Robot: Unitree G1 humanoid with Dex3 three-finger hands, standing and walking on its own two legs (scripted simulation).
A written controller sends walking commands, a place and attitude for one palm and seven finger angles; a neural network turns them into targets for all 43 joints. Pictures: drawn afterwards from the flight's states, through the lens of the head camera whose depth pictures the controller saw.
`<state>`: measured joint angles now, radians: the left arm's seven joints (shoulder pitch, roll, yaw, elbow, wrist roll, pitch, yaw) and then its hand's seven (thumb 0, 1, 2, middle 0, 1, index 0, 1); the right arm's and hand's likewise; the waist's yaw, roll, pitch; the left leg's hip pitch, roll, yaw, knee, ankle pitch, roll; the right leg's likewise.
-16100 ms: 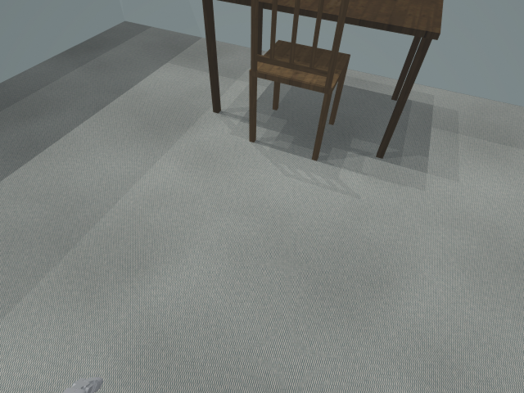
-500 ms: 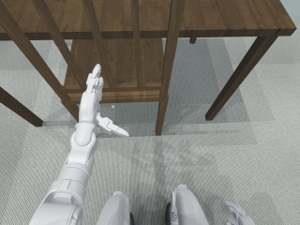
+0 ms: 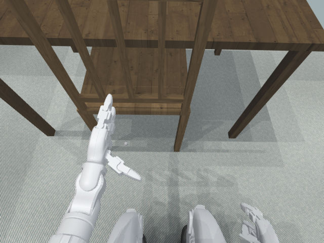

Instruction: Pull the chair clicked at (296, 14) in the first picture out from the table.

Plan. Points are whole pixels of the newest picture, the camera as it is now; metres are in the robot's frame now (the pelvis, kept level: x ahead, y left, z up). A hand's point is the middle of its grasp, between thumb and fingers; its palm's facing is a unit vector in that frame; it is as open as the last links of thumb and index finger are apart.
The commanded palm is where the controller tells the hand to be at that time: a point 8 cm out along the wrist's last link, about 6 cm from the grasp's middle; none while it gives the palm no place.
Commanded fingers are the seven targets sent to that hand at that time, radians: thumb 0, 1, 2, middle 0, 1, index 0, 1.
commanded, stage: draw the fingers out of the gap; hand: left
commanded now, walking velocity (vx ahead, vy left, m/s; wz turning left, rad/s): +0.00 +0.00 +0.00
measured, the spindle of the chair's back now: (124, 60) +0.57 +0.12 +0.05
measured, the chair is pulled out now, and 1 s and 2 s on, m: -0.10 -0.10 -0.10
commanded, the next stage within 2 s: aim the fingers beside a spindle in 0.28 s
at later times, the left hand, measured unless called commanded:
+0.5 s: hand (125, 175) +0.27 +0.09 +0.01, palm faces -0.06 -1.00 -0.01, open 17.5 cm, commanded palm +0.26 +0.14 +0.01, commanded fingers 0.00 -0.54 0.22 -0.01 -0.02 -0.01 -0.02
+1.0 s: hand (129, 161) +0.30 +0.08 +0.02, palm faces -0.07 -1.00 -0.03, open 17.1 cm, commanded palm +0.28 +0.13 +0.02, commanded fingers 0.00 -0.50 0.30 -0.06 -0.08 -0.06 -0.08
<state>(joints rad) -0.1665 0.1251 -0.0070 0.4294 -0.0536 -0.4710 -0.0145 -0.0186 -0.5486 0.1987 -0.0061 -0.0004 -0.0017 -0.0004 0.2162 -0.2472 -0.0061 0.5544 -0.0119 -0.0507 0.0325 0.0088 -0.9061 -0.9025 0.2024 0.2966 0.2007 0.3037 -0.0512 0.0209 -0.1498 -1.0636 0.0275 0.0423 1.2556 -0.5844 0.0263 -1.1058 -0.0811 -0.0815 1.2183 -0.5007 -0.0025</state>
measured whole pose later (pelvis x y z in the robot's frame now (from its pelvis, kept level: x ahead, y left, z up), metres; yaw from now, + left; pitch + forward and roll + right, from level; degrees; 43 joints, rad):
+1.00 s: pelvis +0.00 -0.01 -0.01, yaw +1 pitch +22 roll -1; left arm 0.07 0.11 -0.09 0.14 -0.06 -0.38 0.01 -0.02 -0.51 0.28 -0.05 -0.06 -0.05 -0.06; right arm 0.22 -0.25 0.01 0.51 0.00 -0.11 0.00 0.01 -0.90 -0.90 0.20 0.30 0.20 0.30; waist -0.03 0.03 -0.16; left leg -1.08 0.03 0.01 1.29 -0.60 0.00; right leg -1.11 -0.08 -0.11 1.26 -0.53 -0.02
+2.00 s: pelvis +0.00 +0.00 +0.00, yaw +1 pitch +22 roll -1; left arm -0.05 0.09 -0.08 0.25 -0.06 -0.39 0.02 -0.02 -0.50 0.30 -0.06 -0.08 -0.06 -0.08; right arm 0.20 -0.24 0.01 0.54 -0.01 -0.10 0.01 0.01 -0.91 -0.90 0.20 0.30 0.20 0.30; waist -0.03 0.03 -0.15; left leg -1.06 0.02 0.03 1.26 -0.59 0.03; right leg -1.09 -0.09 -0.09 1.22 -0.51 0.00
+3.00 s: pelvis -0.01 -0.01 +0.00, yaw +1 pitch +22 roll +0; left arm -0.28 0.12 0.01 0.46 -0.07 -0.41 0.02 -0.02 -0.50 0.30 -0.07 -0.08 -0.06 -0.08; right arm 0.20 -0.24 0.01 0.58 -0.01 -0.08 0.01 0.01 -0.91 -0.90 0.20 0.30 0.20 0.30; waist -0.05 0.03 -0.15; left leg -1.08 0.03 0.02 1.27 -0.58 0.01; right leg -1.12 -0.08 -0.09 1.24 -0.51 -0.02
